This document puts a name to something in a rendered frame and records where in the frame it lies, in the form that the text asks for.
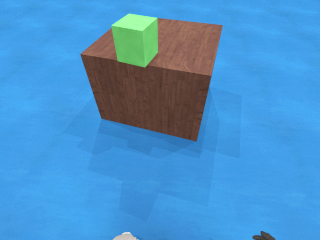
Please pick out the carton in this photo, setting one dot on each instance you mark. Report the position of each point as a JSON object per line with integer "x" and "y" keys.
{"x": 136, "y": 39}

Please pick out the pedestal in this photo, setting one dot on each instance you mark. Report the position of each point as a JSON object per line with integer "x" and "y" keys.
{"x": 167, "y": 96}

